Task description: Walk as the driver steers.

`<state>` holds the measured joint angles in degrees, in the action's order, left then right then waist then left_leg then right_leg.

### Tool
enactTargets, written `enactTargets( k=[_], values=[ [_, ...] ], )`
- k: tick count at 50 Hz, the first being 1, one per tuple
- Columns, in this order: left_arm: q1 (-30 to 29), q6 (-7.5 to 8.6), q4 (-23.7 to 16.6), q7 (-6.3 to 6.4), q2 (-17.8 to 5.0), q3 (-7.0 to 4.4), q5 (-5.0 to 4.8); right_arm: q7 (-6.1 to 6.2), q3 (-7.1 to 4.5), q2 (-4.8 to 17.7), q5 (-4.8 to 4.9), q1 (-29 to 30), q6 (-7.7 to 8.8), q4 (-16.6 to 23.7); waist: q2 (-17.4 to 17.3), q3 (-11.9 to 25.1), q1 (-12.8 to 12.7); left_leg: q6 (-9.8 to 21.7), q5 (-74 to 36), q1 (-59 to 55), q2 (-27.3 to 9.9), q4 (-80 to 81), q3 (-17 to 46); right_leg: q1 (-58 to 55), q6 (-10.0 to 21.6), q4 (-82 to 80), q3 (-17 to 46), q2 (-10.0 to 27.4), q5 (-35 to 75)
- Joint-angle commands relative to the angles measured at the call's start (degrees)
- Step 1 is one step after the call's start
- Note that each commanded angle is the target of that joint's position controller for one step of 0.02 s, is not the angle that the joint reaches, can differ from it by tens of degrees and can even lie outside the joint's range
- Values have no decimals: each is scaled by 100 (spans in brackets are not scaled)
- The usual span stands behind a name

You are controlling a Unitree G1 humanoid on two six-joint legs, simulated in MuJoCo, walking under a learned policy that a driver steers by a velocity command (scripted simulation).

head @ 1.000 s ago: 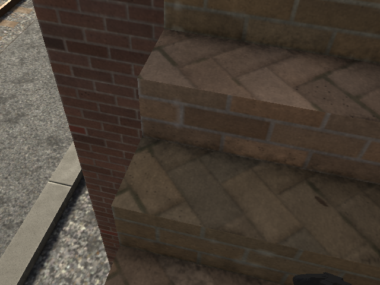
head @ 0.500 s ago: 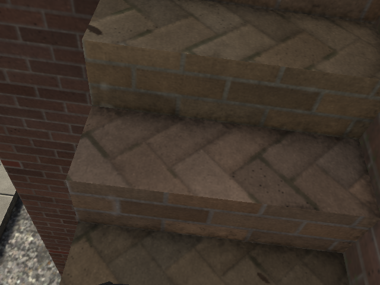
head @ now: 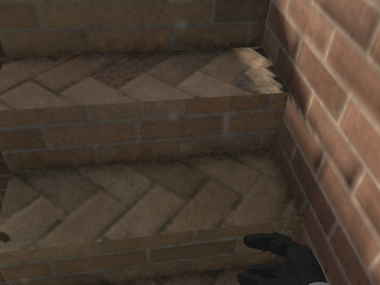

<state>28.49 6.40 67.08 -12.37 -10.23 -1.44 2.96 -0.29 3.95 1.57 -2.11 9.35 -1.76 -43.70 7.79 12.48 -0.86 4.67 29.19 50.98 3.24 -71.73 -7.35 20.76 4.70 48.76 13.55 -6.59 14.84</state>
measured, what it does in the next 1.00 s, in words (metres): climbs, turning left: right foot, then left foot 0.21 m higher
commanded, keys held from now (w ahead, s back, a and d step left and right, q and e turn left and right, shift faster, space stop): w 0.02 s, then w+q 0.98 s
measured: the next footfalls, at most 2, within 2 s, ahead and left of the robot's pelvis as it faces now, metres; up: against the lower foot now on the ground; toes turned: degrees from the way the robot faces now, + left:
right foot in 0.28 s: +0.17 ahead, -0.18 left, +0.00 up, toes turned -2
left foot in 0.62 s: +0.29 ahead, +0.20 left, +0.20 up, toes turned +15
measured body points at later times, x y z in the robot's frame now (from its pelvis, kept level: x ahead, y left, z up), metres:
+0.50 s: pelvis +0.16 -0.02 +0.12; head +0.15 -0.02 +0.57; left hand +0.19 +0.22 -0.02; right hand +0.30 -0.23 +0.00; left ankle +0.13 +0.11 -0.32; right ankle +0.13 -0.17 -0.62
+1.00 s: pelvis +0.22 +0.08 +0.24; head +0.24 +0.10 +0.69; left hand +0.32 +0.34 +0.13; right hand +0.38 -0.13 +0.12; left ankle +0.25 +0.18 -0.41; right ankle +0.23 -0.10 -0.22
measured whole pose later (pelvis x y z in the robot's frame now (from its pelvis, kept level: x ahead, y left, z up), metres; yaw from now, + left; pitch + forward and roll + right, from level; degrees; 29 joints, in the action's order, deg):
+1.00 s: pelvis +0.22 +0.08 +0.24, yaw +20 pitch +6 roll +0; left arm 9.8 2.6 42.1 -6.9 -13.7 -1.3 3.2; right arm -0.4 -0.3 12.3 -1.6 -13.7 1.1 -46.1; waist 0.8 4.2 6.2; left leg 6.7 32.4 43.5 5.5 -65.0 1.6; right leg 51.2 1.8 112.6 11.3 -6.0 -5.9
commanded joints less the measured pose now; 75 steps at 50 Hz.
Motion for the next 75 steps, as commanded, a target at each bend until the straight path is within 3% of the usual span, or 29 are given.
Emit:
enactTargets(
  k=[1, 2, 6, 9, 12, 13, 14, 16, 17, 18, 23, 28, 29, 31, 33, 37, 40, 44, 46, 49, 54, 59, 63, 64, 65, 66, 67, 70, 75],
  values=[
    [-1969, 42, -1852, 1186, -531, -325, -153, 144, -883, 1685, -60, -1723, -119, -1105, -1310, -895, 633, 2021, 2115, -2752, -1939, 4018, 4789, 3821, -240, 7612, -299, -174, -2128],
    [-648, -241, -332, 565, -189, -5, -207, -34, -557, 1304, -287, -1465, 18, -541, -657, -1008, 753, 1706, 1482, -1870, -1725, 4514, 4921, 4376, 302, 7412, 839, -5, -1182],
    [-303, -315, -697, 685, 289, 67, 140, -376, -17, -337, 296, -402, 788, -797, -29, -307, -898, 514, -3874, -2123, -911, 3996, 1138, 3909, -242, 4186, 105, 758, -2472],
    [-833, -182, -674, 406, -187, 106, -254, -321, -516, 1427, 66, -510, 743, -204, -883, 14, -631, 170, -3964, -470, -88, 5273, -382, 46, -1361, 1812, -1611, 808, -2037],
    [-2014, -248, -1353, 723, -611, 121, -100, -216, -807, 1952, 163, -1894, 654, -796, -564, -176, -256, 575, -6723, -3974, -640, 4586, 392, 1923, -1227, 431, -1725, 478, -3189],
    [-1982, 31, -1390, 1730, -327, 158, -549, 311, -811, 1575, 166, -1609, 671, -802, -685, -1214, -183, 757, -7898, -3847, -666, 4010, 459, 1451, -429, -781, -2143, 445, -2519],
    [-1901, 55, -1562, 1169, -724, 160, -439, 37, -964, 2543, 512, -1950, 771, -753, -1106, 149, -394, 288, -7409, -5132, -477, 2989, 642, 1119, -1025, -2923, -1969, 156, -1557],
    [-907, 98, -1233, 1293, -1289, -120, -364, -276, -729, 1285, 397, -2271, 584, -793, -664, 137, -349, -246, -4300, -2809, -559, 2026, 533, -2019, -187, -2250, -1235, 1104, 2159],
    [-167, 43, -1289, 1236, -1444, -199, -168, -311, -449, 308, 203, -2968, 533, -723, 1095, 805, -270, -763, 939, -431, 3, -994, 368, -4285, 1642, -1457, 118, 2946, 5999],
    [685, -30, -992, 1169, -1148, -220, 180, -464, -326, 502, 297, -3229, 414, -777, 962, 1198, -697, -738, 2085, 789, -229, -3695, 947, -4357, 1847, -1174, 796, 3761, 6042],
    [-1907, -257, -1360, 922, -745, -247, 207, -145, -337, 823, 449, -1322, 136, 741, -400, -891, 218, -196, 2116, 1912, -862, -5139, 1589, -1201, 1003, -3183, -767, 3103, 333],
    [-1755, -1, -1569, 757, -1322, -434, 293, 65, -274, 1249, 220, -851, -75, 1181, -249, -928, 420, 69, 482, 1620, -1273, -2303, 1107, -417, 602, -3893, -1587, 2705, -2629],
    [-1264, 9, -1625, 629, -1524, -535, -73, -38, -150, 1278, 143, -727, -116, 1030, -11, -1217, 30, -166, 2659, 1860, -856, -1727, 437, -657, 828, -4259, -1416, 2978, -2319],
    [-1114, -177, -1683, 615, -1506, -488, 195, -134, -51, 972, 96, -920, -180, 811, 711, -1051, 201, 98, 1496, 1412, -931, -1777, 530, -776, 835, -4216, -1439, 3314, -2106],
    [-905, -95, -2001, 635, -1459, -458, -16, -345, -34, 927, 168, -1126, 196, 582, 334, -773, 119, 457, 639, 570, -629, -1425, 645, -1238, 302, -3854, -2162, 2610, -1563],
    [-1054, -215, -2619, 483, -1079, -298, 87, -152, -154, 1905, 327, -1279, 205, 468, -1388, 247, 176, 1100, 3, -1489, -724, 905, 2729, -124, -307, -1940, -2646, 1262, -1611],
    [-1926, -231, -3226, 534, -891, -263, 109, 99, -686, 2988, 373, -2902, 307, 79, -3299, 486, 1095, 1579, 1245, -2602, -1288, 3754, 5606, 1912, -451, 2919, -799, 497, -3318],
    [-1609, -57, -2896, 546, -1032, -262, -190, -41, -706, 2150, 360, -1386, 214, 743, -1846, -538, 526, 1433, 1891, -1481, -1107, 3885, 5908, 3308, -253, 6775, 320, 136, -2243],
    [-1411, -331, -2797, 441, -376, -32, 43, -53, -591, 1670, 81, -1251, 187, 468, -1013, -335, 316, 1405, 2951, -1518, -1214, 4312, 6340, 3508, -60, 7001, 508, 387, -1968],
    [-1596, -375, -2764, 578, -638, -13, -5, 18, -543, 1603, -18, -1726, 486, 313, -667, -558, 435, 1399, 1268, -2011, -1037, 3868, 5101, 4050, -367, 6590, 317, 373, -1936],
    [-2056, -404, -3288, 650, -492, 302, -135, -46, -626, 1830, -110, -2295, 727, 151, -1556, -735, 325, 1070, -846, -1791, -878, 4478, 2904, 3509, -265, 6832, -1102, 402, -3017],
    [-1348, -589, -3301, 619, -862, 25, -139, 32, -870, 2554, 98, -1023, 1145, 842, -1227, -983, -338, 455, -1643, -1517, -460, 4959, 1842, -22, -832, 1828, -1736, 633, -2404],
    [-1154, -979, -3676, 404, -536, 25, 27, -345, -831, 2510, 171, -1471, 895, 604, -1616, -1087, -392, 1443, -4159, -3954, -1565, 3840, 2594, -36, -350, -1925, -1665, 747, -2356],
    [-1055, -489, -3037, 1277, -386, 46, -543, -165, -903, 1807, -109, -2356, 551, 53, -3164, 288, -274, 436, -4751, -4543, -992, 3536, 1521, -1008, 88, -2285, -1955, 575, -2927],
    [-485, -249, -2811, 1552, -816, 12, -302, -149, -866, 1252, -75, -2368, 429, 291, -1354, -81, -171, -175, -3158, -3290, -488, 1763, 1091, -1732, 217, -2637, 103, 1599, -2061],
    [-528, -360, -3081, 752, -1471, -216, -91, -354, -486, 994, 90, -1692, 435, 753, 2086, -986, 20, -31, -1360, -656, 327, -784, 1244, -2222, 1213, -2093, 221, 1633, 537],
    [20, -419, -2925, 573, -1346, -204, 180, -513, -701, 1458, 35, -2010, 451, 663, 2127, -808, -379, -23, -1076, 962, 702, -2678, 2036, -1978, 1562, -2945, 2587, 2320, -3979],
    [445, -632, -2421, 351, -415, 118, 394, -261, -521, 1687, 152, -1156, 767, 480, -1038, -1704, -525, 534, -2574, 3163, 320, -4209, 2178, -1831, 1539, -3169, 2037, 1957, -4762],
    [760, -350, -1192, 649, -20, 366, 378, -114, -90, 1205, 85, -771, 590, 658, -388, -1339, -210, 726, -1160, 4660, -325, -6951, 1538, -1248, 1397, -2874, 1805, 1861, -4919]
  ],
)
